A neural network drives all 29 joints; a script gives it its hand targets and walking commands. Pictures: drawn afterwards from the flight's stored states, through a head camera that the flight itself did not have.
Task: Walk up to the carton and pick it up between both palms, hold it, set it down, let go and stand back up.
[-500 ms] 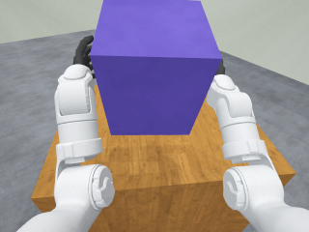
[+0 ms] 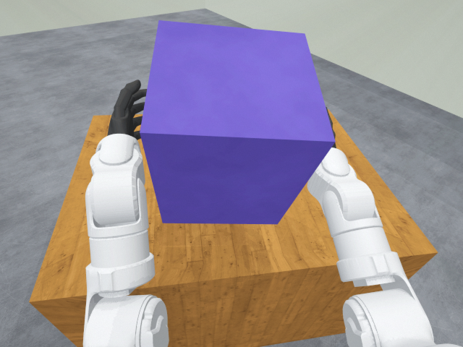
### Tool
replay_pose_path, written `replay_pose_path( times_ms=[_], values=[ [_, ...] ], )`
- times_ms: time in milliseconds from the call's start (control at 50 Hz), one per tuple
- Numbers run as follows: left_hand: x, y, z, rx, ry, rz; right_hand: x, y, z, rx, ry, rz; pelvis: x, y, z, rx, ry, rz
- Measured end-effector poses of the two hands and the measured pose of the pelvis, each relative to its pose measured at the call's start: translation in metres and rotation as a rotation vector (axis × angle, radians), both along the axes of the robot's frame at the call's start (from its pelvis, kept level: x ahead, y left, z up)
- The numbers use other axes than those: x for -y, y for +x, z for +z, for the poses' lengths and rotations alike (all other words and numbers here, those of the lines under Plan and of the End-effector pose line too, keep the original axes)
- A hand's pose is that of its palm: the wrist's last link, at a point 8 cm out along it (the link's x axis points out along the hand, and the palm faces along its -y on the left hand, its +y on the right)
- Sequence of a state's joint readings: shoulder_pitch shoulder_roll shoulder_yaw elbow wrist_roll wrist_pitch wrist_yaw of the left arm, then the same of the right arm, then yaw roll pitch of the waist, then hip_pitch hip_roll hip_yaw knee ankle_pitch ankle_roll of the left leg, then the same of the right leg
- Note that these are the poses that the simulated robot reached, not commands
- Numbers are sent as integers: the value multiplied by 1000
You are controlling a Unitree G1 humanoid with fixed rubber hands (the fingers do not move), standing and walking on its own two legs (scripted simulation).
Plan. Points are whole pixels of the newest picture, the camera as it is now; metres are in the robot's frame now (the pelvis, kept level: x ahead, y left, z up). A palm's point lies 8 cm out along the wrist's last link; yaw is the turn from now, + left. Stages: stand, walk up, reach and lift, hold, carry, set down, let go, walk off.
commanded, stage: hold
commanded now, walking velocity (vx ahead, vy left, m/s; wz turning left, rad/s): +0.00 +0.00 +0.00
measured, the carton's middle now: (226, 137) +0.39 -0.03 +0.20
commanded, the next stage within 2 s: none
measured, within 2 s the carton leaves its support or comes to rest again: neither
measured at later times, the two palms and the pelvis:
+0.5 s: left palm (120, 134) +0.37 +0.13 +0.23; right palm (316, 142) +0.35 -0.17 +0.21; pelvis -0.01 +0.00 +0.00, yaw +1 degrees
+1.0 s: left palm (122, 137) +0.37 +0.13 +0.23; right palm (316, 145) +0.35 -0.17 +0.20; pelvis -0.01 +0.00 +0.00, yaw +0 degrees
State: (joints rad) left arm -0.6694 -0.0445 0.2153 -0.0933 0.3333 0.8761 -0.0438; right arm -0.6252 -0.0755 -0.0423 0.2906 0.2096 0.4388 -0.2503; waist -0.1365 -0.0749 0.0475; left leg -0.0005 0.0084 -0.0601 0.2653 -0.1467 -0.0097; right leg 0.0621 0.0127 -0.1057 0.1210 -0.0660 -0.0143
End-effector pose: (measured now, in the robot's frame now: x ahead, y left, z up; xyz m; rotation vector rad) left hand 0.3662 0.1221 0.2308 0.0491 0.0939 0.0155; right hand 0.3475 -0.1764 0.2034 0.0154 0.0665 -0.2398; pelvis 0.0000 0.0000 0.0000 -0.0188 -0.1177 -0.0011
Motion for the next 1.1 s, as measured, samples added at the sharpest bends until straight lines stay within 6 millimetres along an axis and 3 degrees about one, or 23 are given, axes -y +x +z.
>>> replay_pose_path(
  times_ms=[280,440,1100],
  values=[
    [-5,0,-7,-41,-8,20,-4,4,-3,-37,16,15,4,-11,-1,0,0,3],
    [-5,2,3,-30,-9,18,-5,6,6,-27,15,13,4,-11,-1,-7,0,9],
    [-3,3,-3,-33,-5,13,-3,6,2,-33,15,10,3,-9,-1,-9,-1,8]
  ],
)
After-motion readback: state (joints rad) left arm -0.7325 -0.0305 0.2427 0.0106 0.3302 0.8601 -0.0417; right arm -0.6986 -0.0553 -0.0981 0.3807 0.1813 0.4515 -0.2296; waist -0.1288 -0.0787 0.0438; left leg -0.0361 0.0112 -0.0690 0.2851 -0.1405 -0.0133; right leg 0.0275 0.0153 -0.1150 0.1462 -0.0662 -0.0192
